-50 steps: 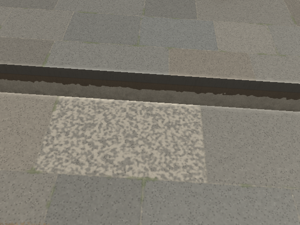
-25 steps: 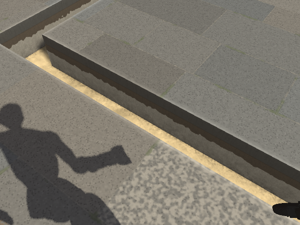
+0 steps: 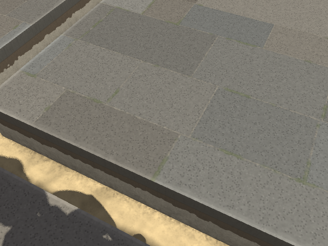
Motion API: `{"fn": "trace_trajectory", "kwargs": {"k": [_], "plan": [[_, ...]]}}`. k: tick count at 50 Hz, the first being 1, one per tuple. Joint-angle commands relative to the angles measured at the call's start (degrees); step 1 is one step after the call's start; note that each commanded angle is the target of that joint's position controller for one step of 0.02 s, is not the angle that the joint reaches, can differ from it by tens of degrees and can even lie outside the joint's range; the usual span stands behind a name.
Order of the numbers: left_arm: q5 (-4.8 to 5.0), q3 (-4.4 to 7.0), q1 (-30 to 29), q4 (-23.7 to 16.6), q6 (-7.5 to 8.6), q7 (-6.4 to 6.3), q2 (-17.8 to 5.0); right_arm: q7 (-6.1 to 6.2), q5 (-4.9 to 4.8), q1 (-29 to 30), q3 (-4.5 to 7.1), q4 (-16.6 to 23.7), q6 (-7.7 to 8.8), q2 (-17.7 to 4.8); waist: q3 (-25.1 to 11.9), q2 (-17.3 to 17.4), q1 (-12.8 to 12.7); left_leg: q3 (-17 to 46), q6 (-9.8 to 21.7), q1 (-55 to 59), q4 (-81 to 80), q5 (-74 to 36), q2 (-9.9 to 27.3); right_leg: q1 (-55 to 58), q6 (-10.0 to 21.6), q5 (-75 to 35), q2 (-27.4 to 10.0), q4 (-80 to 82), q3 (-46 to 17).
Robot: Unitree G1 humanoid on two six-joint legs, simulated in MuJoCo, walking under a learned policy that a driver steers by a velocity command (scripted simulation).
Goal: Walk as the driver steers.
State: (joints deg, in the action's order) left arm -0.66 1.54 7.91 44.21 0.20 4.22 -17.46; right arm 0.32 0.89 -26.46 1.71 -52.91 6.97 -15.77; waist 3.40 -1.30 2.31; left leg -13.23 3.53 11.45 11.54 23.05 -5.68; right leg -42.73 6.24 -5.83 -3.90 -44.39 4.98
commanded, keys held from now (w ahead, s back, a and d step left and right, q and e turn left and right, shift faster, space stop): w+e+shift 1.00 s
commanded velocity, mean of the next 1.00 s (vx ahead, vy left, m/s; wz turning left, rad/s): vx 1.00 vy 0.00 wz -0.93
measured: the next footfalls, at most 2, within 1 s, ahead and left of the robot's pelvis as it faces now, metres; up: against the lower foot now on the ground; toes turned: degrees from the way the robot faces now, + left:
right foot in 0.08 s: +0.25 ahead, -0.05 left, +0.00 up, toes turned -6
left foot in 0.58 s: +0.88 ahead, +0.02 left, +0.00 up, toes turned -35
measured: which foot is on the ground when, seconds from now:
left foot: down 0.00-0.04, up 0.06-0.56, down 0.58-1.00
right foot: up 0.00-0.06, down 0.08-0.58, up 0.60-1.00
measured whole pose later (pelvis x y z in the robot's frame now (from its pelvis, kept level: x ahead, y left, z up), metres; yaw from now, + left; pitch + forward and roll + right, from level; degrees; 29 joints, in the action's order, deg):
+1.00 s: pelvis +0.90 -0.17 +0.00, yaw -55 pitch +1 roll +1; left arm -1.3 1.5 -8.3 31.6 0.2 6.5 -17.8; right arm 1.2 2.6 -32.8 2.3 -59.3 5.7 -14.0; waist 2.9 0.8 6.2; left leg -19.9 -4.4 15.0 7.9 22.3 1.2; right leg -47.4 11.8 -1.3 -1.6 -51.2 8.8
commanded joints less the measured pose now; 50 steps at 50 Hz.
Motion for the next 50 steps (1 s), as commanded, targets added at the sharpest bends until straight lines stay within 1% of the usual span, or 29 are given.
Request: {"fn": "trace_trajectory", "kwargs": {"k": [1, 2, 3, 4, 5, 6, 7, 9, 11, 15, 16, 19, 22, 24, 26, 28, 29, 30, 31, 33, 34, 35, 36, 37, 39, 40, 43, 47, 50], "plan": [[0.18, 1.35, 8.16, -0.84, 0.32, 1.43, -4.53, 2.23, 0.12, 7.94, 2.37, 5.36, 0.24, -12.08, -3.62, 8.18, -9.71, -2.52, -4.42, -19.28, 11.63, -80.57, 13.32, 30.51, 2.21, 2.84, 8.92, -1.92, 6.28], [0.72, 3.67, 24.23, 4.00, 0.40, 0.81, -8.65, 2.75, 0.18, 14.27, 2.61, 8.36, -0.22, -13.33, -12.28, 8.02, -18.48, -2.35, -4.45, -27.01, 29.22, -94.68, 14.19, 49.16, 3.08, 1.69, 13.02, -13.10, 9.62], [0.16, 4.48, 35.13, 6.25, -0.65, -0.39, -10.21, 3.23, -0.49, 19.66, 3.56, 8.00, -0.81, -16.25, -13.51, 9.84, -24.59, 1.62, -5.42, -35.53, 47.45, -80.03, 16.04, 59.01, 7.41, 17.04, 7.41, -4.25, -5.04], [2.53, 6.09, 36.63, 6.75, -0.63, -1.35, -12.89, 2.30, 0.73, 21.17, 3.31, 5.93, -2.07, -12.07, -9.73, -0.49, -25.53, 1.69, -4.08, -39.53, 75.08, -27.90, 6.25, 58.14, 10.65, 16.92, 4.61, 3.09, -9.78], [2.43, 5.66, 29.30, 5.91, -0.47, -1.36, -15.04, 1.59, 2.64, 18.09, 0.62, 9.28, -1.50, -2.31, -3.63, -13.43, -14.76, 6.15, -2.83, -52.74, 91.73, 7.69, 1.01, 54.20, 10.10, -7.29, 1.46, 1.57, -18.98], [1.50, 5.60, 23.14, 2.27, -0.47, -1.56, -16.62, 1.21, 1.19, 12.17, -0.31, 15.16, -0.40, -2.44, -13.17, -12.06, -7.10, 16.08, -4.36, -63.51, 92.04, 6.74, 1.56, 62.01, 20.10, -2.09, -7.18, 14.22, -43.37], [0.64, 5.62, 17.95, -0.84, -0.24, -2.65, -14.63, 1.01, 2.27, 13.23, -0.56, 15.96, 0.78, -5.93, -11.08, -3.42, -6.57, 19.86, -4.04, -62.94, 81.08, 0.65, 4.57, 54.13, 20.67, 18.02, -10.33, 27.57, -53.16], [0.06, 4.48, 12.10, -0.74, 0.97, -3.16, -10.87, 1.28, 2.26, 15.31, 0.50, 13.73, -1.25, -9.29, 2.54, 4.60, -1.27, 20.10, -5.61, -54.29, 64.95, -1.79, 9.66, 31.81, 17.45, 22.69, -6.58, 30.37, -45.21], [1.11, 3.69, 10.48, -1.08, 3.00, -3.19, -9.97, 1.45, 2.87, 18.95, 0.41, 14.78, -3.85, -8.59, 6.23, 6.24, -0.32, 18.08, -8.33, -44.41, 50.76, -3.44, 11.70, 18.74, 15.50, 15.65, -1.01, 31.84, -36.72], [-0.13, 5.05, 15.74, 0.27, 2.62, -3.26, -10.10, -1.98, 3.34, 18.13, -1.10, 14.18, -4.41, -3.11, -3.55, 0.34, -3.69, 15.13, -5.48, -36.57, 46.47, -25.99, 11.98, 24.50, 12.79, -8.75, 3.03, 25.86, -25.86], [-0.45, 4.82, 15.67, -0.66, 2.41, -3.42, -9.31, -2.55, 2.32, 18.12, -0.29, 14.17, -3.99, -4.48, -5.20, 1.59, -3.94, 12.34, -4.71, -36.79, 48.88, -30.02, 10.67, 25.55, 11.53, -10.37, 4.00, 23.83, -24.18], [-1.75, 6.15, 37.44, 6.26, 3.92, -4.86, -12.06, -1.44, 2.80, 44.77, 2.80, 21.22, -2.39, -10.77, 3.44, -1.79, -17.66, 21.70, -4.38, -81.44, 44.86, -13.36, 11.70, 60.99, 12.06, 11.01, -3.35, 22.04, -39.88], [-3.33, 6.78, 38.19, 7.81, 5.66, -5.88, -12.92, -1.34, 2.20, 54.38, 2.26, 26.59, -1.61, -9.56, 8.07, -7.86, -19.30, 22.02, -5.96, -91.03, 44.01, -10.86, 10.48, 64.44, 11.30, 11.11, -4.52, 22.20, -44.60], [-1.45, 6.22, 25.48, 2.81, 4.01, -5.34, -12.08, -2.59, 0.28, 53.55, -0.07, 28.05, -3.27, -5.32, 8.20, -3.67, -12.40, 14.57, -6.19, -63.31, 32.05, -19.80, 8.85, 39.11, 9.50, 9.27, -1.23, 32.33, -38.26], [1.83, 5.75, 16.15, 0.03, 4.60, -5.06, -11.98, -5.06, -1.52, 41.75, -1.51, 25.05, -3.97, -0.08, 0.19, 0.34, -5.29, 13.30, -6.33, -13.52, 26.25, -35.01, 6.91, 13.59, 5.30, 6.63, -2.16, 40.62, -34.41], [0.26, 7.03, 11.92, 1.34, 5.62, -5.46, -18.63, -2.41, 0.06, 12.36, 2.75, 16.42, -5.37, -10.18, -10.82, -0.83, 11.47, 14.97, -3.29, 6.90, 31.44, -16.48, 5.60, 17.83, 0.76, -18.33, 0.98, 14.86, -27.66], [-1.61, 6.29, 12.50, 1.42, 6.59, -5.68, -15.59, 0.27, 1.32, 0.84, 3.95, 13.44, -5.58, -14.17, -15.11, 2.53, 14.94, 17.07, -2.97, 14.10, 30.26, -0.90, 10.88, 13.18, 1.24, -10.84, 3.60, -1.98, -25.56], [3.41, 2.47, 25.16, -1.11, 6.20, -5.62, -2.10, 1.37, 4.79, -4.61, 5.54, 10.46, -4.90, -19.83, -30.14, 23.79, 6.50, 47.41, 2.26, 26.25, 20.05, 2.85, 30.91, 4.50, -0.38, 31.36, 10.28, -26.84, -20.20], [3.46, 1.42, 23.69, -3.47, 5.18, -5.35, -2.34, 1.75, 2.02, -0.81, 7.39, 11.39, -6.20, -22.92, -34.14, 28.48, 3.38, 68.05, -1.04, 16.89, 4.36, 13.13, 32.98, 6.91, -0.23, 27.98, 10.21, -36.56, -17.54], [1.02, 2.13, 15.68, -2.56, 3.85, -4.12, -5.47, 1.69, 1.53, 16.11, 4.32, 12.88, -6.30, -10.82, -15.31, 14.62, -0.35, 48.54, -1.38, -4.01, 4.32, 14.10, 26.03, 4.99, 1.29, 17.33, 3.59, -33.00, -11.66], [0.06, 2.94, 13.98, -1.98, 2.98, -3.36, -7.46, 1.49, 2.42, 15.82, 3.26, 11.86, -5.43, -7.00, -14.71, 11.95, 0.89, 39.38, -0.74, -7.17, 6.15, 9.37, 24.16, 7.39, 2.49, 16.95, 1.38, -31.09, -11.67], [-0.07, 2.81, 13.42, -2.76, 2.39, -2.01, -5.86, 1.59, 2.62, 14.18, 3.03, 9.41, -4.81, -5.89, -12.51, 14.50, -0.54, 35.67, 0.25, -11.38, 5.36, 7.73, 23.28, 8.94, 2.40, 18.11, 0.43, -30.25, -11.57], [-0.66, 2.54, 6.95, -4.35, 1.85, -1.07, -2.44, 1.27, 3.14, 7.79, 1.29, 3.20, -3.82, 2.92, -8.32, 14.49, -0.27, 30.24, -1.16, -14.07, 7.41, 0.25, 22.13, 6.40, 3.46, 17.22, 0.19, -37.08, -11.89], [-0.01, 1.36, 1.20, -6.82, 1.11, -1.03, 1.33, 1.00, 3.12, 3.61, 1.35, -1.12, -2.75, 3.76, -4.69, 10.35, -0.44, 27.81, -1.04, -14.67, 6.94, -3.93, 22.70, 0.73, 3.64, 19.07, 0.05, -36.10, -12.08], [-2.25, -0.55, 0.33, -10.08, 0.63, -1.52, 4.74, -0.57, 2.44, 4.69, 1.28, -2.25, -0.89, 4.33, -3.87, 7.61, -5.55, 26.80, -1.24, -15.53, 3.01, -3.70, 23.90, -6.58, 4.21, 14.93, -1.25, -40.20, -12.75], [-1.29, -0.65, 0.91, -11.60, 0.27, -0.78, 3.02, -0.72, 2.22, 10.84, 1.73, 0.75, -1.02, 1.34, -2.18, 8.51, -7.80, 21.23, -0.52, -23.51, -2.21, -3.00, 23.38, -2.02, 2.38, 12.92, -1.76, -31.42, -11.69], [-1.26, 1.43, -5.76, -13.72, -0.77, 0.94, -4.02, 0.16, 2.12, 10.75, 1.28, 0.31, 0.63, -1.58, -0.31, 7.35, -6.19, 11.39, 1.26, -18.61, -8.74, -12.23, 25.21, -7.11, 2.43, 8.54, -2.75, -30.47, -8.19], [-0.54, 0.28, -16.86, -14.95, 0.04, 1.99, -2.05, 1.03, 1.75, 0.18, 1.15, -2.40, 0.65, -3.58, 6.32, -2.90, -1.80, -2.34, -1.45, -12.98, -10.41, -26.71, 19.41, -3.66, 5.57, 3.05, 0.11, -11.67, 1.73], [-0.34, 0.86, -13.74, -12.88, 0.37, 3.11, -3.19, 1.47, 1.35, -2.25, 2.10, -0.57, -0.45, -8.65, 3.85, 2.45, -3.61, -5.86, -2.72, -12.21, -3.07, -62.91, 19.24, 15.19, 6.31, 3.49, 7.60, -0.70, 9.57]]}}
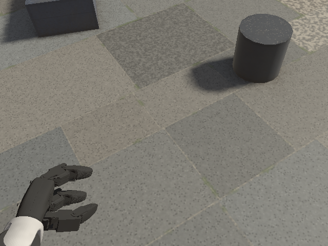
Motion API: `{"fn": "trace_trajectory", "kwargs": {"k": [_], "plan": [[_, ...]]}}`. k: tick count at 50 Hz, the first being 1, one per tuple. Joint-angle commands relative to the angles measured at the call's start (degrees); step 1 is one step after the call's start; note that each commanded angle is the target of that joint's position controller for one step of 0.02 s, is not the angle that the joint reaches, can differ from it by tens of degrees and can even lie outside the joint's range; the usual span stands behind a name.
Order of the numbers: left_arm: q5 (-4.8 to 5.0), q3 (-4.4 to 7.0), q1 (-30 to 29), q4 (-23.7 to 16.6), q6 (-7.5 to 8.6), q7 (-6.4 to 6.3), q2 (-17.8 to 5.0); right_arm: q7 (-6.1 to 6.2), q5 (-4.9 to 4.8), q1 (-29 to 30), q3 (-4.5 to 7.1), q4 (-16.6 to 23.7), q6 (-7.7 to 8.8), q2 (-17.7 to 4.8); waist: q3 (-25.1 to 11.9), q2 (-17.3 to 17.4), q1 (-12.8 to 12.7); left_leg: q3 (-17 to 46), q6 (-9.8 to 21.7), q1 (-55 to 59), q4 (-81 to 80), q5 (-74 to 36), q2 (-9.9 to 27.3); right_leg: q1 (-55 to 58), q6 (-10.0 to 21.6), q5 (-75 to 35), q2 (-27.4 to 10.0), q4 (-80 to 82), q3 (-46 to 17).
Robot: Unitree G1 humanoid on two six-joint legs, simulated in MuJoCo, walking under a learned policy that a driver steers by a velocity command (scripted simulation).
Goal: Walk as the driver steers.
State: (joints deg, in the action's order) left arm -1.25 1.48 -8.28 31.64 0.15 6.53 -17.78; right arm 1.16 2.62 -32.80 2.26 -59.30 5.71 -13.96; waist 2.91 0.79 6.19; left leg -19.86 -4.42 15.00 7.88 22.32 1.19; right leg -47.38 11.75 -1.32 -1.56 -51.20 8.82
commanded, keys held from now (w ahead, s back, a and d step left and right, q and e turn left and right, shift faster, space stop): w+e+shift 0.06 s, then w+shift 0.50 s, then w+q+shift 0.32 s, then q+shift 0.12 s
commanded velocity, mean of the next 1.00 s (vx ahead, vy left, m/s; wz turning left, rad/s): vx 0.97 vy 0.00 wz -0.05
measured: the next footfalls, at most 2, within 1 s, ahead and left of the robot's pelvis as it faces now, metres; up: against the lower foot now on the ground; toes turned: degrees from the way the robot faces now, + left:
right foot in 0.10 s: +0.27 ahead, -0.03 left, +0.00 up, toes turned -11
left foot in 0.52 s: +0.74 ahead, +0.06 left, +0.00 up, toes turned -13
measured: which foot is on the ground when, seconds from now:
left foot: down 0.00-0.10, up 0.12-0.50, down 0.52-0.92, up 0.94-1.00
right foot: up 0.00-0.08, down 0.10-0.50, up 0.52-0.92, down 0.94-1.00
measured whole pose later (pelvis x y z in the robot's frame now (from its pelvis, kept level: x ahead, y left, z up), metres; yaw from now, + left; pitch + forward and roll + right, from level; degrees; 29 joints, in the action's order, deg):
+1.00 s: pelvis +0.94 -0.11 +0.00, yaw +0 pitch +3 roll +1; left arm -3.9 -1.0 0.1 36.5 5.8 0.0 -14.3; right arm 0.2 -0.9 -25.5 4.8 -48.0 2.6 -18.0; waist 1.9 1.0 6.2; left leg 5.7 3.3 -12.0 60.6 28.1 -3.6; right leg -28.5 -0.7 9.9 -3.5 -36.0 1.4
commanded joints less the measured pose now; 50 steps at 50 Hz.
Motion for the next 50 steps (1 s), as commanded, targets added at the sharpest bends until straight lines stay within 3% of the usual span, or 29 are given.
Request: {"fn": "trace_trajectory", "kwargs": {"k": [1, 3, 4, 5, 6, 7, 9, 11, 13, 15, 19, 22, 24, 25, 26, 27, 28, 29, 30, 33, 37, 40, 43, 45, 46, 47, 48, 49, 50], "plan": [[0.22, 1.70, 6.83, 1.36, 0.19, -0.01, -4.17, 0.80, -0.61, 3.64, 2.21, 6.21, -0.14, -13.04, 1.58, 2.74, -9.89, 0.88, 5.22, -12.41, 8.89, -74.50, 13.06, 23.51, 0.83, 3.97, 7.50, 6.84, 7.14], [-0.12, 3.82, 23.02, 5.60, -0.22, -1.97, -7.27, 1.35, -0.77, 5.23, 3.91, 7.87, -1.79, -18.21, -4.96, 5.61, -17.90, 3.19, 5.73, -13.80, 32.83, -86.10, 16.23, 38.81, 2.86, 15.91, 9.98, 8.67, 4.61], [-0.30, 5.18, 32.81, 9.62, 0.31, -3.44, -8.40, 1.19, -0.55, 6.46, 3.62, 8.80, -2.15, -16.87, -7.52, 4.94, -20.92, 4.29, 6.93, -21.86, 49.40, -74.59, 15.36, 51.69, 4.78, 18.16, 9.51, 16.67, -1.36], [0.87, 6.46, 29.72, 10.46, 0.09, -4.68, -10.54, 0.38, -0.08, 7.95, 2.92, 10.95, -2.12, -11.47, -6.19, -4.01, -16.10, 6.30, 6.21, -38.60, 69.46, -18.07, 5.59, 60.54, 7.03, 19.82, 2.93, 16.86, -13.63], [-1.39, 6.78, 25.78, 7.51, -0.22, -4.67, -16.22, 0.02, -1.40, 6.05, 1.71, 17.83, -1.34, -6.34, -13.72, -10.75, -9.50, 13.73, 3.59, -59.35, 88.04, 6.73, -1.11, 73.40, 17.65, 18.75, -11.86, 23.59, -44.27], [-1.73, 6.92, 30.49, 6.58, -0.10, -5.94, -14.08, -0.32, -1.54, 13.53, 1.65, 20.35, 0.68, -8.42, -15.88, -1.62, -13.73, 22.52, 3.56, -64.15, 88.91, -0.45, 0.26, 69.64, 18.03, 24.23, -14.74, 34.27, -52.41], [-0.50, 5.52, 27.91, 10.31, 2.22, -6.83, -8.67, -0.27, -1.50, 16.68, 0.97, 19.74, 1.52, -7.96, -3.72, 6.35, -8.45, 23.66, 4.32, -59.88, 76.28, -5.28, 5.60, 51.30, 12.85, 18.23, -13.21, 38.53, -44.18], [-0.70, 3.97, 24.71, 10.68, 4.27, -7.72, -5.94, -0.81, 0.58, 14.44, 0.39, 18.52, -0.81, -6.20, -0.42, 7.07, -3.77, 24.08, 3.09, -51.10, 68.33, -2.62, 7.93, 36.58, 9.78, 16.79, -8.33, 39.71, -35.06], [-0.21, 3.15, 26.33, 12.32, 5.82, -7.29, -4.79, -2.08, 1.25, 18.36, -0.21, 20.38, -2.64, -4.19, 3.46, 5.96, -3.30, 23.52, 1.90, -51.31, 60.30, -1.30, 9.94, 28.84, 8.99, 20.19, -6.30, 42.57, -31.32], [0.24, 3.42, 27.70, 12.82, 6.80, -6.83, -5.83, -2.68, 0.32, 27.39, -1.06, 24.45, -2.61, -3.28, 6.48, 4.20, -5.21, 22.05, 1.88, -53.27, 47.58, -11.38, 10.87, 26.71, 7.62, 17.10, -4.15, 46.51, -27.53], [1.99, 3.69, 31.21, 14.39, 7.89, -5.22, -6.91, -4.36, -1.62, 32.70, -1.36, 25.67, -1.72, -3.83, 4.16, 2.12, -8.75, 17.11, 5.59, -38.59, 27.91, -35.34, 6.15, 29.65, 3.02, -0.28, -2.03, 50.81, -19.19], [1.20, 3.69, 34.39, 16.18, 7.17, -5.58, -8.52, -3.30, -1.11, 33.76, -0.49, 25.96, -1.92, -5.98, 1.23, -0.92, -9.64, 14.34, 8.26, -40.30, 23.65, -29.62, 1.73, 46.83, 0.35, -26.51, -3.77, 43.16, -16.31], [-0.34, 4.11, 35.27, 17.26, 6.09, -6.46, -11.16, -2.18, -1.13, 25.35, 0.98, 24.14, -1.95, -9.07, -6.07, -5.57, -4.80, 14.57, 10.21, -32.36, 24.19, -18.22, -2.27, 53.63, -1.78, -45.11, -5.63, 27.81, -15.69], [-1.23, 4.38, 33.19, 17.38, 5.31, -6.94, -12.07, -1.36, -1.16, 14.13, 2.08, 21.16, -2.03, -11.23, -11.02, -6.04, 1.70, 14.43, 11.16, -20.80, 23.53, -14.07, -3.12, 50.06, -2.74, -45.58, -4.99, 14.20, -14.41], [-1.91, 3.74, 30.81, 16.45, 5.13, -7.17, -9.53, -0.28, -0.32, 1.71, 3.49, 18.01, -2.17, -14.79, -16.27, -5.46, 7.63, 19.97, 12.21, -5.01, 27.53, -7.02, 3.05, 37.66, -3.46, -33.81, -2.62, -4.45, -13.42], [1.34, 1.32, 37.87, 13.03, 5.73, -6.36, 0.37, -0.37, 1.96, -0.73, 5.30, 17.07, -1.83, -21.72, -24.91, 15.52, 1.78, 51.89, 19.93, 10.91, 20.71, 11.13, 21.39, 15.51, -6.60, 13.90, 7.48, -31.84, -11.33], [1.05, 1.26, 33.45, 12.71, 6.48, -6.56, -2.56, -1.71, 0.82, 1.81, 4.50, 17.06, -2.04, -17.35, -25.41, 11.67, 2.40, 68.96, 19.18, 10.09, 8.79, 14.87, 21.02, 7.54, -5.34, 24.82, 8.88, -36.02, -17.35], [1.20, 1.51, 27.07, 11.16, 6.55, -6.73, -3.79, -1.94, 0.29, 8.37, 4.00, 16.87, -1.86, -14.30, -12.96, 6.72, 0.15, 58.35, 18.72, 1.45, 8.44, 9.58, 18.85, 2.72, -5.35, 19.07, 4.24, -34.45, -16.46], [0.20, 1.00, 23.91, 10.56, 6.58, -6.28, -4.10, -2.31, -0.46, 10.50, 3.33, 16.20, -1.73, -11.04, -8.85, -0.08, -1.20, 51.31, 18.69, -6.70, 8.55, 2.50, 16.36, 4.69, -5.47, 16.69, 1.55, -30.54, -15.15], [-2.52, -0.11, 21.75, 7.73, 4.90, -4.73, -1.06, -2.19, -1.27, 10.97, 1.52, 13.49, -1.39, -6.17, -2.78, 0.96, -6.83, 43.04, 18.46, -22.39, 4.62, -1.67, 9.99, 9.22, -7.80, 17.97, -2.73, -21.65, -13.73], [-2.02, -1.64, 11.09, 1.82, 4.39, -3.88, -0.87, -1.83, -2.05, 10.04, 2.37, 12.66, -0.22, -8.79, 4.53, 1.76, -7.34, 37.40, 19.93, -33.52, -3.64, -6.47, 6.80, 9.39, -12.33, 10.28, -5.42, -1.36, -11.05], [-0.58, -2.30, 6.52, 1.34, 4.80, -2.96, -0.84, -2.38, -2.88, 10.25, 3.91, 13.58, 0.58, -12.36, 2.53, 1.89, -6.15, 33.00, 17.38, -39.50, -5.86, -16.46, 4.08, 26.78, -13.38, -2.16, -1.43, 13.57, -7.58], [-0.62, -1.31, 5.38, 1.33, 4.79, -4.21, -3.43, -2.52, -3.34, 7.35, 4.41, 13.15, 0.14, -13.37, 0.61, 2.09, -5.04, 34.41, 15.14, -28.45, -0.39, -26.64, 5.91, 28.47, -12.34, -2.40, -0.42, 19.23, -8.62], [-1.23, 0.08, 13.69, 3.82, 5.31, -5.47, -5.93, -2.14, -2.62, 6.33, 4.99, 12.84, -0.65, -15.46, -5.38, 1.70, -8.53, 32.98, 12.75, -22.80, 16.22, -44.96, 4.12, 37.25, -10.85, 6.82, 2.71, 21.77, -7.77], [-2.09, 0.99, 22.38, 5.91, 6.01, -6.48, -7.46, -2.10, -2.71, 7.15, 5.17, 13.20, -0.91, -15.53, -10.03, 0.89, -12.72, 31.59, 10.85, -26.87, 30.89, -44.46, 0.71, 47.54, -10.06, 6.30, 0.73, 22.20, -8.55], [-3.56, 2.13, 32.32, 6.23, 6.46, -7.79, -11.58, -1.91, -3.08, 7.35, 3.70, 15.29, -0.84, -9.74, -18.61, -3.66, -15.75, 28.94, 9.46, -34.68, 49.70, -27.73, -2.43, 59.48, -8.38, 15.16, -13.11, 22.61, -20.82], [-4.80, 3.16, 31.97, 5.52, 5.88, -7.78, -16.01, -0.79, -5.70, -0.35, 1.83, 17.71, -1.47, -1.78, -27.65, -19.01, -10.42, 23.31, 7.57, -50.31, 68.62, 11.70, -7.90, 71.04, -2.72, 2.77, -31.60, 26.76, -46.32], [-2.74, 2.97, 29.65, 5.32, 5.24, -7.48, -12.10, 0.06, -3.74, 2.49, 2.70, 17.19, -2.64, -7.71, -25.54, -12.43, -10.25, 24.07, 8.31, -55.27, 72.90, 7.79, -3.83, 67.52, -1.68, -6.30, -28.33, 26.75, -47.40], [-1.88, 1.41, 26.20, 5.39, 5.37, -7.29, -5.93, 0.07, -2.90, 8.28, 3.15, 17.55, -3.23, -8.71, -17.20, -7.86, -9.98, 23.30, 8.06, -56.97, 70.58, 3.54, -1.47, 60.64, -2.82, -17.43, -24.95, 25.18, -34.30]]}}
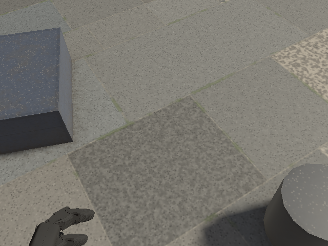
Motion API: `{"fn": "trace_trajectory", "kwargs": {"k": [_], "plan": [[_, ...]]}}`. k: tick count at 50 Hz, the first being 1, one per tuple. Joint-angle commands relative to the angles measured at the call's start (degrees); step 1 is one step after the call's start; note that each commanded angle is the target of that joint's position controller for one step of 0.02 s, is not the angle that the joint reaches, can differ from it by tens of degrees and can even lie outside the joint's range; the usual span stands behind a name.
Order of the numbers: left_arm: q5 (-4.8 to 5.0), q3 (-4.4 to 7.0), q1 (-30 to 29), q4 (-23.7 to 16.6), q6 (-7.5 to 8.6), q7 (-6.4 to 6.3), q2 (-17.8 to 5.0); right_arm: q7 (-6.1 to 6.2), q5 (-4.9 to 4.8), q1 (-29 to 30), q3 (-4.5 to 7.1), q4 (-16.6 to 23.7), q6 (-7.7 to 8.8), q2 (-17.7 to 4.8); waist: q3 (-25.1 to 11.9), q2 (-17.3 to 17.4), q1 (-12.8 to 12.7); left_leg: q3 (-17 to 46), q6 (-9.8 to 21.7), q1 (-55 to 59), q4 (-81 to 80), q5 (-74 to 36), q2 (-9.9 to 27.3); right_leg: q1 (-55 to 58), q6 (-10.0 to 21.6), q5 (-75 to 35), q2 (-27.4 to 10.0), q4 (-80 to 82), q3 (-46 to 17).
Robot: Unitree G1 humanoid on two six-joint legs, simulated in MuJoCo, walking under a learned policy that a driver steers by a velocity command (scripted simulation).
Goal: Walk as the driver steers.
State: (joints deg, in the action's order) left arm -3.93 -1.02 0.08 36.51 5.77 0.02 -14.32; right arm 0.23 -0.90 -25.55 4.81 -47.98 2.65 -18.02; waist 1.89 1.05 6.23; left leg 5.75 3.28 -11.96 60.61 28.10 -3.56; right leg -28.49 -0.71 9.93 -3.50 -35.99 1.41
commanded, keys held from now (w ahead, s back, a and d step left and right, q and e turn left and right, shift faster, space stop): q+shift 0.94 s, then shift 0.06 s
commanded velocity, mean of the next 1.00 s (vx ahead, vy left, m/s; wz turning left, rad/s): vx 0.15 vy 0.00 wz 0.95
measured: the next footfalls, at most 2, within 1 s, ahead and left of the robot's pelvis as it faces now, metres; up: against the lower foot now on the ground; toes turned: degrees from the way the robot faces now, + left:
left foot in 0.32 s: +0.36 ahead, +0.10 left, +0.00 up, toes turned +19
right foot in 0.74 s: +0.51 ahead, -0.05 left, +0.00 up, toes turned +51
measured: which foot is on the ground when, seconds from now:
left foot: up 0.00-0.30, down 0.32-0.74, up 0.76-1.00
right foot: down 0.00-0.32, up 0.34-0.72, down 0.74-1.00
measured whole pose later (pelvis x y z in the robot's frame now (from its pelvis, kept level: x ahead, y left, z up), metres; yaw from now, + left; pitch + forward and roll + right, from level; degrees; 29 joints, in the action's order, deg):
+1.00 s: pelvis +0.36 -0.04 +0.02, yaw +56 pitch +1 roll -1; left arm -1.2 3.7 6.2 39.1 -1.1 -2.6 -15.1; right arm 0.2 -1.4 -11.0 5.9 -31.9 -4.3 -20.8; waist 4.6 2.2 -0.6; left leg 2.1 -5.4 -32.2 63.1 21.4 2.9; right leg -15.8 0.6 9.1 -1.8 -24.1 5.2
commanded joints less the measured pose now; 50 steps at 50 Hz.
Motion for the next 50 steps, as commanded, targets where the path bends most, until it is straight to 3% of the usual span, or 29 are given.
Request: {"fn": "trace_trajectory", "kwargs": {"k": [1, 2, 3, 5, 7, 9, 12, 14, 15, 16, 17, 18, 19, 20, 21, 22, 24, 27, 32, 35, 36, 37, 38, 39, 40, 42, 44, 46, 50], "plan": [[4.23, 4.27, 14.13, 0.50, -0.09, -0.74, -8.18, 1.38, -1.89, 3.78, 0.52, 8.41, 0.08, -3.54, -10.99, -11.91, -9.99, -0.92, -2.58, -33.17, 18.61, -2.99, 6.31, 39.69, 9.97, -35.61, -18.14, 11.02, -18.42], [4.55, 4.04, 12.04, 1.27, -0.37, -0.99, -6.34, 1.22, -1.83, 6.01, 1.12, 8.88, -0.30, -5.10, -9.82, -10.76, -8.91, -1.48, -3.36, -32.83, 16.53, -4.86, 7.94, 36.15, 9.35, -33.23, -15.57, 11.87, -13.41], [3.66, 4.06, 10.51, 1.73, -0.20, -1.19, -5.73, 0.77, -1.79, 5.96, 1.46, 9.96, -1.01, -4.41, -7.34, -10.91, -6.80, -1.77, -3.80, -30.25, 14.76, -5.92, 9.07, 30.95, 8.92, -34.54, -14.36, 13.29, -9.55], [3.96, 4.58, 6.39, 2.38, -0.12, -1.48, -5.42, 0.10, -2.02, 8.66, 0.82, 12.61, -2.73, -1.49, -3.23, -8.84, -4.58, -3.31, -4.62, -28.34, 7.37, -6.37, 10.14, 23.66, 9.57, -31.41, -14.63, 17.69, -4.60], [4.13, 5.49, 1.94, 2.40, -0.32, -1.96, -7.62, -0.59, -0.99, 11.37, 0.11, 14.44, -3.22, -0.28, -0.60, -7.15, -3.49, -5.59, -5.22, -24.89, -3.71, -13.59, 9.87, 17.83, 9.39, -32.35, -13.98, 20.64, 1.22], [4.66, 6.39, 0.14, 2.72, -0.67, -2.43, -9.90, -1.82, -0.30, 11.10, -0.03, 13.71, -3.27, -0.74, -2.72, -7.01, -3.37, -8.26, -4.13, -16.71, -15.09, -26.14, 7.73, 17.08, 7.69, -31.61, -10.66, 19.73, 7.93], [6.66, 7.36, 0.81, 3.64, -0.83, -2.16, -12.69, -3.47, 0.16, 11.18, 1.14, 13.69, -4.02, -4.02, -4.56, -5.79, -2.38, -11.00, -1.26, -10.08, -21.26, -29.14, 4.66, 21.00, 6.21, -38.01, -10.90, 13.99, 10.47], [7.67, 8.16, 0.89, 3.26, -1.61, -2.06, -14.55, -3.69, -0.06, 9.10, 2.70, 13.67, -4.26, -7.45, -6.19, -5.69, -0.35, -12.76, 1.66, -5.87, -23.25, -24.98, 2.18, 23.79, 5.02, -45.08, -11.38, 5.93, 10.94], [7.79, 8.29, 1.10, 3.07, -2.16, -1.91, -14.53, -3.42, -0.21, 5.46, 3.83, 13.03, -4.19, -9.55, -7.99, -4.59, 1.81, -13.25, 3.55, -0.13, -25.75, -25.30, 0.64, 22.80, 3.99, -44.12, -10.83, -2.26, 11.40], [7.21, 7.81, 1.82, 2.84, -2.52, -1.62, -12.78, -2.59, -0.35, 0.31, 5.06, 11.74, -4.00, -11.54, -9.33, -0.88, 4.57, -11.29, 5.76, 9.21, -30.41, -29.77, -0.36, 16.75, 1.87, -32.52, -8.53, -14.74, 11.08], [3.70, 5.90, 7.19, 2.61, -2.81, -0.90, -5.53, -1.28, -0.84, 4.57, 5.16, 12.53, -3.77, -14.62, -6.23, 15.71, -1.89, 1.87, 9.00, 14.93, -31.05, -57.04, 6.60, 4.13, -1.21, 21.15, -0.56, -31.10, 10.87], [3.40, 5.54, 13.76, 0.62, -2.48, -0.48, -7.54, -1.82, 2.49, 10.11, 5.05, 17.83, -2.54, -18.55, -17.96, 19.30, -6.69, 34.59, 25.14, 28.03, -34.98, -52.57, 20.74, -12.43, -4.30, 32.10, 9.28, -49.48, 0.02], [4.24, 6.17, 9.28, 0.16, -1.82, -0.08, -13.06, -2.63, 1.98, 11.26, 4.71, 20.13, -1.98, -15.89, -23.88, 8.26, -2.34, 37.96, 24.02, 28.12, -41.27, -39.78, 22.07, -13.47, -3.05, 26.31, 6.73, -49.83, -9.49], [4.81, 6.24, 5.03, -1.06, -1.62, -0.16, -13.63, -2.58, 0.89, 13.47, 4.21, 20.24, -1.49, -14.44, -17.75, 4.40, -3.05, 33.48, 21.02, 22.32, -42.26, -34.45, 19.94, -13.94, -2.12, 21.94, 5.63, -45.97, -10.34], [3.78, 6.15, 4.04, -0.48, -1.80, -0.85, -12.66, -2.07, -0.26, 15.32, 3.66, 20.13, -1.48, -12.14, -13.14, -1.83, -4.89, 29.12, 17.62, 15.72, -41.81, -32.84, 16.93, -13.05, -2.25, 19.13, 3.75, -41.46, -10.50], [3.12, 6.19, 3.98, -0.24, -2.21, -1.32, -12.43, -1.26, -0.73, 16.84, 3.18, 20.39, -1.80, -10.82, -10.98, -2.20, -6.21, 25.46, 16.27, 9.63, -41.00, -37.12, 15.39, -10.51, -2.37, 17.87, 2.87, -36.73, -10.92], [3.14, 6.05, 4.13, 0.16, -3.21, -1.00, -11.02, -0.09, -0.01, 18.35, 3.17, 20.92, -2.81, -10.39, -9.50, -1.65, -7.83, 20.05, 13.80, 1.26, -40.43, -41.81, 11.34, -3.57, -2.83, 16.70, 3.36, -26.52, -9.92], [3.69, 5.18, 3.76, 0.90, -3.69, -0.94, -7.63, 1.33, 0.01, 17.45, 4.04, 20.82, -4.13, -12.06, -12.20, -0.77, -7.33, 19.25, 12.22, -1.28, -38.65, -46.16, 9.18, 1.14, -4.54, 12.07, 6.19, -15.18, -8.76], [4.40, 5.46, 1.43, 0.32, -4.44, -0.70, -7.34, 1.89, -0.38, 18.31, 4.04, 21.15, -5.78, -11.11, -10.79, 5.55, -5.94, 22.72, 7.60, -4.94, -38.35, -26.46, 6.17, 5.68, -4.15, 4.52, 8.01, -4.80, -10.01], [4.40, 6.55, 3.00, 0.62, -3.82, -0.36, -8.53, 1.42, -0.52, 19.25, 3.80, 21.66, -6.08, -9.80, -9.24, 8.55, -6.48, 25.69, 5.48, -5.95, -35.65, -20.48, 4.49, 11.59, -2.83, 1.95, 7.60, 6.28, -10.04], [4.16, 7.10, 4.76, 1.29, -3.74, -0.41, -9.23, 1.28, -0.74, 19.45, 3.49, 21.63, -5.95, -8.86, -8.73, 7.48, -7.31, 24.77, 3.84, -8.20, -32.91, -15.43, 2.53, 16.19, -1.74, -2.93, 5.73, 13.09, -9.69], [3.47, 7.91, 5.24, 0.82, -4.13, -0.84, -12.21, 1.04, -0.52, 15.35, 2.53, 21.09, -5.94, -5.54, -10.91, -0.30, -5.47, 19.25, 1.16, -13.22, -22.87, 2.46, -1.82, 23.51, 2.68, -2.62, -5.23, 16.40, -17.91], [1.66, 8.15, 3.90, 0.09, -4.93, -1.19, -15.05, 0.87, -0.63, 14.44, 2.25, 22.38, -5.52, -4.92, -8.82, -14.90, -3.09, 6.52, -1.80, -22.39, -9.36, 8.68, -8.71, 22.87, 10.75, -4.92, -15.44, 20.56, -31.64], [0.85, 7.97, 2.30, -1.14, -4.65, -1.43, -12.79, 0.37, 0.08, 13.52, 3.56, 22.16, -4.64, -10.22, -7.43, -16.21, -2.63, 5.25, -4.25, -25.47, 1.68, 5.12, -2.72, 19.60, 14.76, -1.99, -19.51, 21.89, -36.42], [1.56, 7.14, -0.57, -2.46, -4.77, -2.03, -9.59, 0.19, -0.40, 13.05, 4.30, 20.43, -4.72, -12.79, -5.84, -12.24, -2.68, 3.81, -5.49, -25.28, 5.80, 0.48, -0.04, 18.06, 13.47, 1.61, -16.29, 20.91, -29.30], [3.21, 6.80, -2.06, -3.10, -5.66, -3.21, -8.54, 0.30, -0.17, 11.72, 4.01, 18.73, -5.67, -10.92, -4.01, -7.16, -3.01, 0.97, -7.19, -25.94, 13.14, -5.41, 1.45, 17.15, 10.20, 0.78, -10.35, 19.26, -18.87], [3.00, 6.65, -0.02, -2.61, -5.92, -3.67, -8.90, 0.00, -0.70, 13.16, 2.89, 19.61, -6.00, -8.30, -3.07, -6.23, -4.58, -2.58, -7.97, -26.88, 13.27, -7.74, 3.51, 17.57, 10.80, -5.27, -9.21, 19.70, -12.56], [2.54, 7.05, 3.35, -1.74, -6.08, -3.58, -9.83, 0.00, -1.09, 16.44, 2.20, 21.14, -5.94, -7.05, -4.11, -7.60, -7.11, -3.99, -8.78, -28.56, 8.59, -8.42, 5.65, 22.48, 12.16, -7.96, -10.09, 19.77, -9.98], [2.96, 8.03, 5.78, -0.62, -6.42, -2.30, -12.33, -0.12, -0.14, 18.71, 1.02, 22.41, -5.79, -4.99, -6.73, -8.86, -8.83, -4.53, -8.78, -22.05, -2.89, -4.73, 7.52, 24.22, 13.97, -10.38, -12.60, 19.27, -7.39]]}}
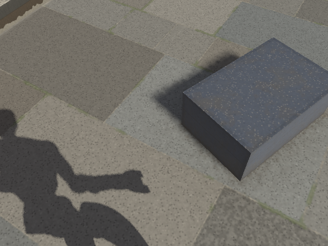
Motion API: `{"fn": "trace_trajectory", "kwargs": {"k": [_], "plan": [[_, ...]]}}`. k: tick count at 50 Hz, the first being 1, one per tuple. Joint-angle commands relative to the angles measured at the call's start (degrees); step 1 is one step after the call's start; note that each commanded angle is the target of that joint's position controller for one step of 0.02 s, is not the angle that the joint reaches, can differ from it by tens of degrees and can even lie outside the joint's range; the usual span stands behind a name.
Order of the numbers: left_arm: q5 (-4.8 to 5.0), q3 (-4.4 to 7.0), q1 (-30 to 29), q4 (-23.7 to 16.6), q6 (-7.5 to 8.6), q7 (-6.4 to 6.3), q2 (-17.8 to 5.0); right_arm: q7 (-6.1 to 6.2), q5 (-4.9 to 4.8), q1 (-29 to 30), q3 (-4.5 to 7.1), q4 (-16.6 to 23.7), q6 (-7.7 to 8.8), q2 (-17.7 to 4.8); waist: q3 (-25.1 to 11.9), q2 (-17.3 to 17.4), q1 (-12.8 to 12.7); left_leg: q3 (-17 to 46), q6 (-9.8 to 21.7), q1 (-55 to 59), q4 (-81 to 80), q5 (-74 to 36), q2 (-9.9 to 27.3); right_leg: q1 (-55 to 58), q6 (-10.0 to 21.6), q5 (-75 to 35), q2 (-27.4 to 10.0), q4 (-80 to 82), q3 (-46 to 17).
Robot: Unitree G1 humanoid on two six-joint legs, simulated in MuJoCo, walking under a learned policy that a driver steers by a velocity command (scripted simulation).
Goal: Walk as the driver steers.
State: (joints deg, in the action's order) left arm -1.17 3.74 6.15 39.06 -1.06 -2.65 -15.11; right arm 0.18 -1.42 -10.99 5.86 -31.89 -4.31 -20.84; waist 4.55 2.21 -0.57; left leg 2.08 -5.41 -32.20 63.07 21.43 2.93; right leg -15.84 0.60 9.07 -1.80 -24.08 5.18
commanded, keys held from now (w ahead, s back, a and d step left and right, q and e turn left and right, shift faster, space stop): shift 1.00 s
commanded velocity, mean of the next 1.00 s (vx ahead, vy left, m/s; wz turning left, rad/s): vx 0.00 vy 0.00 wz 0.18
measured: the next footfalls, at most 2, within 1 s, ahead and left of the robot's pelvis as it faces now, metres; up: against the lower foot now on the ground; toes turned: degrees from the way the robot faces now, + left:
left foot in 0.16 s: +0.03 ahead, +0.15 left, +0.00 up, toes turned +5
right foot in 0.50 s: +0.05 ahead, -0.09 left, +0.00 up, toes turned +7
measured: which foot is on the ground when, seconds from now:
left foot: up 0.00-0.14, down 0.16-1.00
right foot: down 0.00-0.16, up 0.18-0.48, down 0.50-1.00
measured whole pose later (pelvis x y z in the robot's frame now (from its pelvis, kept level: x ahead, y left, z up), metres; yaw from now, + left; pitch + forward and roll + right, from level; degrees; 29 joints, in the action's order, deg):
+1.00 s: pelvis +0.00 +0.02 +0.00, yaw +8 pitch -1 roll +0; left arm -0.5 0.5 9.9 48.1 0.4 -1.0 -12.8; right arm 2.0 0.7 -12.2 2.8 -47.0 -1.3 -12.9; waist 2.0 0.2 0.3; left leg 3.0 -0.4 -12.6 30.1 16.2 -1.0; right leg -11.3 0.0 17.5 -0.7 -30.1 1.3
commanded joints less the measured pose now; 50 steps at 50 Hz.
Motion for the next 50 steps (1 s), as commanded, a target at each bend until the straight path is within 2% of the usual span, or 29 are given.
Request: {"fn": "trace_trajectory", "kwargs": {"k": [1, 3, 5, 6, 7, 8, 9, 10, 11, 12, 13, 14, 16, 18, 21, 23, 24, 25, 26, 27, 28, 29, 31, 37, 42, 50], "plan": [[0.36, 3.45, -0.96, -3.16, 0.32, 0.84, -12.12, -0.14, 0.51, 3.52, -0.24, 5.98, 1.20, -1.81, -9.90, -10.69, -1.59, -1.71, 0.47, 1.97, -8.90, 2.74, 0.65, 9.96, 12.58, -10.18, -14.24, 7.14, -9.70], [1.07, 3.62, -1.34, -2.85, 0.35, 1.68, -12.78, -0.23, 0.61, 2.32, -0.22, 5.03, 1.11, -2.20, -10.31, -12.26, -1.10, -3.57, 1.50, 7.44, -15.58, 2.79, -0.91, 8.37, 12.36, -11.67, -14.48, 6.27, -8.24], [2.20, 3.51, -1.04, -2.01, 0.56, 2.15, -12.83, -0.51, 0.66, 0.38, -0.05, 3.95, 0.88, -2.29, -10.62, -12.84, 0.16, -4.12, 3.29, 12.15, -25.18, -0.35, -2.01, 8.57, 11.25, -13.22, -14.96, 3.48, -7.90], [2.92, 3.31, -1.24, -1.52, 0.57, 2.18, -12.41, -0.69, 0.70, -2.21, 0.08, 2.65, 0.86, -2.09, -10.81, -12.51, 1.68, -5.00, 4.95, 16.97, -33.41, -5.39, -3.01, 7.21, 9.70, -13.78, -14.38, 0.85, -6.76], [3.47, 2.79, 1.39, -0.11, 0.75, 2.29, -10.68, -0.61, 0.70, -3.91, 0.43, 1.73, 0.86, -3.02, -10.79, -10.60, 2.04, -4.19, 6.93, 23.75, -40.42, -10.60, -3.64, 3.24, 6.43, -10.81, -13.02, -2.46, -4.75], [1.96, 1.79, 4.51, 0.65, 1.12, 2.73, -7.27, -0.12, 0.61, -4.68, 1.10, 1.81, 0.90, -6.05, -11.62, -0.31, 0.66, 6.41, 9.63, 32.46, -42.76, -23.17, 3.75, -5.49, 0.84, 2.18, -8.84, -11.90, 0.29], [-0.95, 0.51, 3.69, -2.15, 1.69, 3.12, -4.73, 0.54, 1.76, -1.74, 1.65, 3.74, 0.92, -11.68, -10.98, 17.16, -0.84, 23.25, 19.38, 34.49, -41.22, -39.37, 18.54, -20.41, -4.78, 26.88, -1.62, -23.66, 3.89], [0.12, 1.96, -1.94, -2.56, 1.58, 2.08, -9.05, 0.30, 3.86, -3.70, 1.31, 3.73, 2.03, -8.95, -13.32, 10.65, 5.15, 23.06, 25.19, 27.84, -42.43, -37.93, 20.39, -18.90, -5.43, 29.18, -1.67, -34.35, -3.77], [1.47, 2.34, -2.26, -2.22, 1.12, 1.70, -9.80, 0.20, 4.01, -1.74, 0.54, 2.53, 3.04, -7.26, -10.98, 8.26, 3.59, 17.81, 23.12, 25.47, -42.84, -34.50, 16.54, -18.71, -4.89, 25.50, -2.02, -38.13, -5.39], [1.53, 2.42, -0.23, -0.78, 0.62, 1.33, -9.15, 0.28, 3.08, 1.70, 0.21, 2.12, 3.66, -5.85, -9.58, 7.31, 1.78, 13.63, 19.77, 24.50, -42.70, -30.76, 12.67, -18.70, -4.67, 21.29, -2.29, -37.93, -5.87], [0.90, 2.53, 0.83, 0.23, 0.20, 0.92, -9.23, 0.45, 2.32, 3.89, -0.30, 2.13, 3.95, -4.42, -9.17, 7.20, 1.13, 11.71, 18.04, 24.15, -42.35, -31.17, 11.09, -18.60, -4.99, 17.69, -2.24, -38.05, -5.90], [0.59, 2.53, 1.88, 0.70, -0.03, 0.86, -9.02, 0.67, 2.08, 5.08, -0.91, 1.88, 4.07, -3.31, -9.16, 6.96, 0.23, 9.98, 17.83, 22.21, -42.04, -35.27, 10.09, -16.13, -5.43, 14.94, -1.76, -39.02, -5.73], [1.03, 1.87, 3.72, 1.31, -0.04, 1.12, -7.18, 0.84, 2.33, 6.03, -1.73, 1.32, 4.12, -1.10, -10.21, 6.30, -0.92, 7.63, 17.45, 21.47, -41.74, -35.76, 8.37, -12.14, -5.76, 11.78, -1.53, -34.66, -5.59], [1.20, 0.72, 2.22, 0.94, 0.04, 1.44, -5.16, 0.77, 2.20, 5.79, -1.75, 0.59, 4.01, -0.79, -9.73, 6.56, 0.23, 7.45, 17.23, 21.83, -41.18, -32.49, 7.68, -8.71, -5.43, 11.32, -1.69, -25.17, -5.45], [1.37, 0.35, 1.18, 0.11, -0.01, 1.86, -5.93, 0.34, 2.12, 3.60, -1.47, -1.29, 3.72, -1.95, -9.15, 7.04, 1.77, 11.22, 18.94, 21.98, -40.81, -29.37, 9.44, -4.06, -4.60, 13.64, -0.97, -16.27, -5.06], [1.23, 0.12, 3.66, 1.03, 0.14, 2.10, -5.56, 0.04, 1.40, 4.84, -2.12, -2.29, 3.85, -0.69, -8.32, 5.94, -0.35, 11.68, 17.42, 19.81, -39.85, -25.10, 8.18, 2.15, -3.30, 5.66, -0.28, -4.56, -4.37], [0.38, -0.14, 4.56, 1.33, 0.35, 2.21, -5.64, -0.09, 1.17, 3.60, -2.58, -3.30, 4.15, 0.51, -8.11, 4.07, -1.02, 11.29, 14.82, 17.77, -39.83, -20.40, 6.51, 7.07, -2.31, -3.06, -0.87, 1.94, -5.60], [-0.44, 0.11, 5.08, 1.00, 0.53, 1.94, -8.32, -0.19, 2.11, 1.84, -2.99, -3.85, 4.67, 1.65, -8.91, -0.26, 0.35, 9.54, 11.37, 15.25, -37.74, -14.26, 3.42, 11.71, -0.79, -14.30, -5.31, 1.87, -10.62], [-0.15, 0.73, 4.14, 0.88, 0.50, 1.65, -11.69, -0.64, 2.95, -1.38, -2.75, -4.50, 5.15, 1.26, -8.60, -8.07, 3.72, 5.67, 8.79, 14.34, -36.98, -7.85, -0.72, 11.16, 2.07, -16.82, -8.30, -0.80, -11.64], [0.47, 0.20, 1.77, 1.30, 0.73, 2.02, -8.41, -0.29, 3.34, -0.02, -2.91, -4.76, 4.96, 1.66, -8.43, -10.75, 3.16, 3.41, 6.67, 19.51, -37.94, -7.10, -2.10, 3.91, 4.10, -4.17, -7.52, 0.50, -12.05], [0.42, -0.36, 0.67, 0.85, 1.00, 2.36, -6.31, -0.02, 3.22, 3.23, -2.46, -4.79, 4.54, -0.18, -6.22, -8.65, 1.53, 3.39, 6.19, 20.43, -36.99, -7.93, -2.07, 1.50, 2.84, 2.51, -5.27, 1.33, -10.79], [0.10, -0.53, 0.75, 1.22, 1.33, 2.30, -5.94, 0.32, 2.84, 4.56, -2.22, -4.68, 4.13, -0.14, -5.89, -7.51, 0.98, 3.32, 6.65, 20.46, -36.37, -9.31, -1.98, 0.90, 1.47, 3.85, -4.34, 1.30, -9.77], [0.18, -0.84, 1.50, 1.65, 2.14, 2.24, -5.63, 0.65, 2.71, 3.75, -2.27, -5.03, 3.30, 0.66, -5.15, -6.39, 0.80, 4.20, 7.39, 19.81, -36.87, -11.45, -1.52, 1.27, 0.33, 3.22, -3.39, 0.55, -8.63], [0.35, -1.36, 2.43, 2.46, 2.02, 1.42, -4.95, 0.91, 2.41, 1.82, -2.14, -7.47, 3.75, 2.00, -5.26, -2.77, 0.31, 4.21, 7.09, 18.99, -37.03, -13.45, -1.41, 2.92, 0.37, 2.15, -2.61, -0.93, -7.72], [0.52, -1.61, 2.40, 3.56, 2.07, 1.36, -4.50, 1.38, 2.29, 0.39, -1.91, -9.43, 3.85, 2.02, -5.36, -1.68, 0.47, 4.11, 6.61, 20.07, -36.83, -15.53, -1.31, 3.08, 0.50, 1.04, -2.19, -1.07, -7.43], [0.74, -1.77, 2.95, 6.65, 2.26, 1.46, -3.92, 2.16, 2.10, -0.81, -1.65, -12.68, 3.62, 1.93, -4.92, -1.97, 0.72, 3.93, 6.27, 21.92, -36.98, -17.75, -1.17, 3.05, 0.48, -0.24, -1.60, -0.33, -6.98]]}}
Velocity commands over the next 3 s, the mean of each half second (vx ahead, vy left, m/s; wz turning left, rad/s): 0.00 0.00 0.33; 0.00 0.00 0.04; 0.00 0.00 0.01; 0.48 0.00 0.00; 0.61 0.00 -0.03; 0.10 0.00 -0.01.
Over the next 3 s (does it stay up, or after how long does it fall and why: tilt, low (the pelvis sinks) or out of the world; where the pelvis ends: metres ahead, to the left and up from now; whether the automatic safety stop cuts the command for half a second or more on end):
stays up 0.55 0.17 0.00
